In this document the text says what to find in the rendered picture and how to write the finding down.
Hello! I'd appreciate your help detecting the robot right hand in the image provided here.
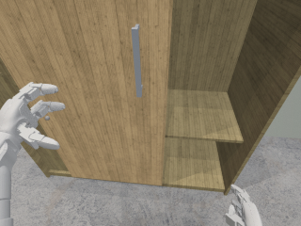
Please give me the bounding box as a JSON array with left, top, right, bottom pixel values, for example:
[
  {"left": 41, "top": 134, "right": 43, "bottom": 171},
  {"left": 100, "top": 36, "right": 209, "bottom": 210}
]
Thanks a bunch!
[{"left": 225, "top": 184, "right": 262, "bottom": 226}]

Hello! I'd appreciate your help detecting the left robot forearm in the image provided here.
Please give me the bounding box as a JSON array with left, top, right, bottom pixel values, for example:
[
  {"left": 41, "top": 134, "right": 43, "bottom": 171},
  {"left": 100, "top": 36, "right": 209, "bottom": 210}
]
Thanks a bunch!
[{"left": 0, "top": 131, "right": 22, "bottom": 226}]

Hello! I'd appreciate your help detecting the wardrobe door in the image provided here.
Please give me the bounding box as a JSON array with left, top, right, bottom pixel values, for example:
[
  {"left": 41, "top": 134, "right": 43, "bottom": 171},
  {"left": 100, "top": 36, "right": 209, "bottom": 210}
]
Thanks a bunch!
[
  {"left": 0, "top": 57, "right": 69, "bottom": 171},
  {"left": 0, "top": 0, "right": 173, "bottom": 186}
]

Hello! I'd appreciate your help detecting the handle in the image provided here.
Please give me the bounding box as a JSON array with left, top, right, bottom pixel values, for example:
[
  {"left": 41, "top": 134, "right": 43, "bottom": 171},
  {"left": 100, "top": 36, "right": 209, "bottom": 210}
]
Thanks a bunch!
[{"left": 131, "top": 24, "right": 143, "bottom": 98}]

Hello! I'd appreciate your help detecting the robot left hand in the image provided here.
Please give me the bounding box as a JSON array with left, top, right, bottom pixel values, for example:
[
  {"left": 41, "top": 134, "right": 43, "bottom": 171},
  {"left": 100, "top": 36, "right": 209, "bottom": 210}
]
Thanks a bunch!
[{"left": 0, "top": 82, "right": 66, "bottom": 150}]

